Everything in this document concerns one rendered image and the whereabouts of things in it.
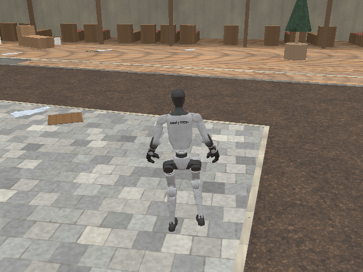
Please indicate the robot left upper arm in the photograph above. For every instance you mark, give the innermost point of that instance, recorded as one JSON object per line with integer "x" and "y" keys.
{"x": 159, "y": 128}

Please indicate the robot right upper arm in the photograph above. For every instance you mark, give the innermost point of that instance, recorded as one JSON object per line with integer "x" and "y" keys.
{"x": 201, "y": 127}

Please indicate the left robot forearm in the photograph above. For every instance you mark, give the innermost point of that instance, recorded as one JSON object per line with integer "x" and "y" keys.
{"x": 152, "y": 148}

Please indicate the robot right hand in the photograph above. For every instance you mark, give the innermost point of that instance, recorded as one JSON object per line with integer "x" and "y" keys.
{"x": 212, "y": 155}

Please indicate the right robot forearm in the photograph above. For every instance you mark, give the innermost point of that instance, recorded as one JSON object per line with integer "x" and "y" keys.
{"x": 211, "y": 145}

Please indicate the left robot thigh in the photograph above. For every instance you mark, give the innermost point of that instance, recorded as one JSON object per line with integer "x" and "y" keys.
{"x": 168, "y": 168}

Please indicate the robot left hand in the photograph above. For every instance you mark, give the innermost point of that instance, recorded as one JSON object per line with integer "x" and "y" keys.
{"x": 149, "y": 157}

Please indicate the robot head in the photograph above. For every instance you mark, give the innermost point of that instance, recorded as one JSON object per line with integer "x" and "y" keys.
{"x": 178, "y": 98}

